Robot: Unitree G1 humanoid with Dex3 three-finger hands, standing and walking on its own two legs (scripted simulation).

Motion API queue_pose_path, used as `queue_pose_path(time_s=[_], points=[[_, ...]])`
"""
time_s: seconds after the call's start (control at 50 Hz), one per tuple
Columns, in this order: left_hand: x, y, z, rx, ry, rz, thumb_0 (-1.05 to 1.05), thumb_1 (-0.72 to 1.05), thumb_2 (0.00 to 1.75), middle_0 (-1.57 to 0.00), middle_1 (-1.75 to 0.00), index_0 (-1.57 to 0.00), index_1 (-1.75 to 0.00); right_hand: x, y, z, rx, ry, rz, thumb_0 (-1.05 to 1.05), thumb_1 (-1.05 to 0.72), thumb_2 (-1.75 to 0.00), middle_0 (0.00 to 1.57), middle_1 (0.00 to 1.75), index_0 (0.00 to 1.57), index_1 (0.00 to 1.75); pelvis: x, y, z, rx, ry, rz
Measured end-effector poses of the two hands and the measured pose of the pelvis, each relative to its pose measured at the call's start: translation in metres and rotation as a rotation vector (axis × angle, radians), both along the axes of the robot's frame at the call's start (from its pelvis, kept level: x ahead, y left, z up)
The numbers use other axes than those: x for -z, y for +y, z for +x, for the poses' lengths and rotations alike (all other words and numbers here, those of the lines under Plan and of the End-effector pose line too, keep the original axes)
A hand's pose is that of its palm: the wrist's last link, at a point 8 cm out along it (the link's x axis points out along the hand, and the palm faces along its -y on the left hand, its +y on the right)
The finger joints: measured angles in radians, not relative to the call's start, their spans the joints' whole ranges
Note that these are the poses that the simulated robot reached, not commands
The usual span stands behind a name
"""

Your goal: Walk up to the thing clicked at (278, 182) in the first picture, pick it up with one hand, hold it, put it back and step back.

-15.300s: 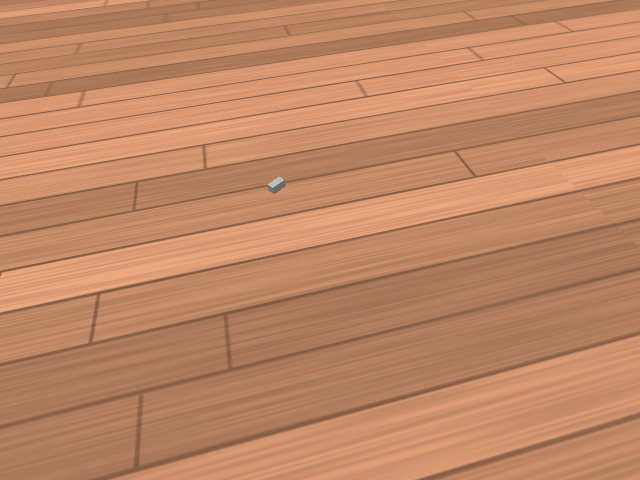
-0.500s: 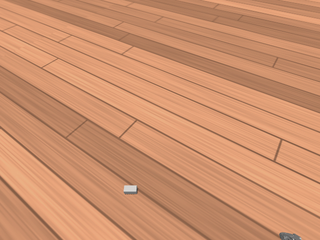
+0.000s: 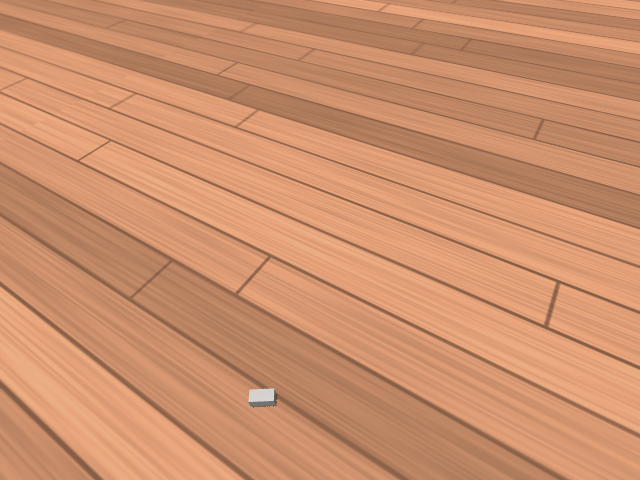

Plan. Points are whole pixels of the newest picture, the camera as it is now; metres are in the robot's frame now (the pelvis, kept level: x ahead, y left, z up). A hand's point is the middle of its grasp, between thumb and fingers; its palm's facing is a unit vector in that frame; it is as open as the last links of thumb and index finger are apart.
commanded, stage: stand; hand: left
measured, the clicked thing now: (262, 397) +0.51 +0.24 -0.76
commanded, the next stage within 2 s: none
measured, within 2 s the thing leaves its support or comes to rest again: neither
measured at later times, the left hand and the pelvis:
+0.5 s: hand out of the picture +0.09 +0.26 -0.16, palm faces -0.02 -0.94 -0.34, open 7.4 cm; pelvis +0.02 +0.00 +0.00, yaw +0 degrees
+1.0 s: hand out of the picture +0.08 +0.26 -0.15, palm faces -0.02 -0.94 -0.34, open 7.4 cm; pelvis +0.01 +0.01 +0.00, yaw +0 degrees
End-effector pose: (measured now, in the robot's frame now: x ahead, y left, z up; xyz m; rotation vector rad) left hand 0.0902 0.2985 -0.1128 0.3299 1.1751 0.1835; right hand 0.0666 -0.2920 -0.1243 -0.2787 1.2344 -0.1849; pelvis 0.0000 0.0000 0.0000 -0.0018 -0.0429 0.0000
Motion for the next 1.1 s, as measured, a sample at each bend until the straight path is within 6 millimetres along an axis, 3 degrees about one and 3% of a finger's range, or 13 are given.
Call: queue_pose_path(time_s=[0.34, 0.58, 1.1], points=[[0.007, 0.0, -0.008, -0.025, 0.071, -0.012, 0.0, 0.9, 0.9, -0.2, -0.3, -0.21, -0.3, -0.006, 0.0, 0.024, 0.001, -0.002, -0.018, 0.0, -0.9, -0.9, 0.2, 0.3, 0.2, 0.3, -0.002, 0.002, 0.012, 0.004, 0.012, 0.0], [0.005, 0.004, -0.001, -0.034, 0.049, -0.01, 0.0, 0.9, 0.9, -0.2, -0.3, -0.21, -0.3, -0.009, 0.004, 0.04, -0.012, -0.037, -0.02, 0.0, -0.9, -0.9, 0.2, 0.3, 0.2, 0.3, -0.003, 0.006, 0.016, 0.003, 0.005, -0.002], [0.004, 0.009, -0.014, -0.036, 0.066, -0.006, 0.0, 0.9, 0.9, -0.2, -0.3, -0.21, -0.3, -0.006, 0.006, 0.018, -0.006, 0.007, -0.02, 0.0, -0.9, -0.9, 0.2, 0.3, 0.2, 0.3, -0.004, 0.009, 0.012, -0.002, 0.0, -0.001]])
